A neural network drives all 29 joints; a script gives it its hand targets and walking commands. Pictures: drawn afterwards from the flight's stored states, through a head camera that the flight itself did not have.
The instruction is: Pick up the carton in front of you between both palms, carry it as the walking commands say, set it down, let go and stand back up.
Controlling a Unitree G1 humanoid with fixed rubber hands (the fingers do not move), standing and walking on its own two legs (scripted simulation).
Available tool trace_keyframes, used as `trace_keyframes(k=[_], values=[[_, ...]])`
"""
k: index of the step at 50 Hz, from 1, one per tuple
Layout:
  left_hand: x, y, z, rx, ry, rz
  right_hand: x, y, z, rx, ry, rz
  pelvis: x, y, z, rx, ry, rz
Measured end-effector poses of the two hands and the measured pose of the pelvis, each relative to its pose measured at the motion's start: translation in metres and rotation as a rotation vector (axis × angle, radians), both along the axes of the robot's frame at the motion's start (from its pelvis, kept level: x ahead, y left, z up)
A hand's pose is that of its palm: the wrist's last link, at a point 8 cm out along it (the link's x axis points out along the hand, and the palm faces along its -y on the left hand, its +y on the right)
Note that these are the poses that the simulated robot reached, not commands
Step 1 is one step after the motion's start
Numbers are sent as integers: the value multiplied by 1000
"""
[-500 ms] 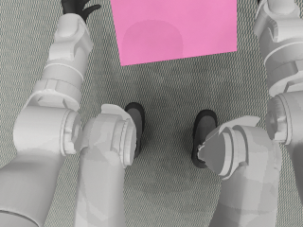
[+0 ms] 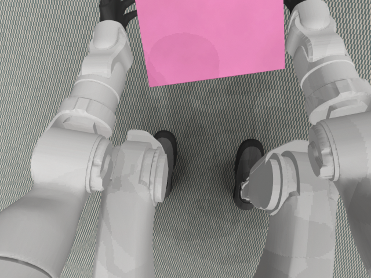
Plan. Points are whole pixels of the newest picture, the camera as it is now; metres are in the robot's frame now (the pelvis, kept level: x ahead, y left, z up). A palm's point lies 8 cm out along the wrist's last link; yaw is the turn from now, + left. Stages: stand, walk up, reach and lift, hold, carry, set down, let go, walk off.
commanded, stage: reach and lift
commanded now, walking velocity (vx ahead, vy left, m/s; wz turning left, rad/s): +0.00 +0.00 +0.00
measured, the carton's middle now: (207, 27) +0.51 +0.00 -0.25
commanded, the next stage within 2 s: none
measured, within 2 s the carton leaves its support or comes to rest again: leaves its support in 0.30 s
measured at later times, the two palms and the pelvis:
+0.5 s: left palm (110, 10) +0.50 +0.14 -0.11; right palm out of the picture +0.52 -0.16 -0.11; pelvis +0.00 +0.01 +0.00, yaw -3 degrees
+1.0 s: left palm out of the picture +0.48 +0.14 +0.08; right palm out of the picture +0.48 -0.16 +0.07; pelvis +0.01 +0.00 +0.13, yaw -4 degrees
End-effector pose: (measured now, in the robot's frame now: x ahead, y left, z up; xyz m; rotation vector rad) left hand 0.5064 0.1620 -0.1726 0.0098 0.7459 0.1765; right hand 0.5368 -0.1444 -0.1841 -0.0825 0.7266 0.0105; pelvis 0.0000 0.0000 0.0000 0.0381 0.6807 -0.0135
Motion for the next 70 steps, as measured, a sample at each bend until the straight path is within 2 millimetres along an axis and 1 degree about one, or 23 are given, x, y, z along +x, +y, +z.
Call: trace_keyframes(k=[7,14,17,19,22,26,31,35,40,51,58,70], values=[[4,-4,0,5,1,61,2,3,1,-18,11,-1,-2,0,0,0,4,-3],[9,-4,3,-1,9,64,5,3,3,-22,23,-3,-3,-1,-10,3,-10,-10],[12,-6,10,-8,-11,61,2,0,7,-18,5,-16,-3,0,-13,-1,-23,-20],[11,-9,19,-16,-31,60,-2,-3,15,-12,-13,-25,-2,2,-13,-4,-30,-27],[5,-14,39,-32,-61,60,-8,-8,37,-1,-41,-45,-1,4,-9,-10,-37,-37],[-4,-22,78,-53,-94,60,-19,-17,83,12,-71,-79,0,6,5,-12,-37,-51],[-14,-26,129,-63,-91,58,-30,-21,139,22,-63,-109,1,5,31,-5,-9,-62],[-20,-24,163,-53,-75,51,-36,-18,174,23,-46,-112,2,4,54,-2,18,-66],[-23,-23,196,-51,-74,29,-43,-16,204,29,-42,-120,4,3,82,-3,43,-60],[-31,-27,256,-56,-86,8,-59,-20,260,47,-54,-160,16,3,134,-12,36,-60],[-38,-28,300,-64,-86,1,-70,-21,306,53,-53,-179,29,3,170,-17,-11,-64],[-54,-28,381,-66,-74,-22,-94,-22,387,49,-43,-201,52,3,240,-28,-128,-62]])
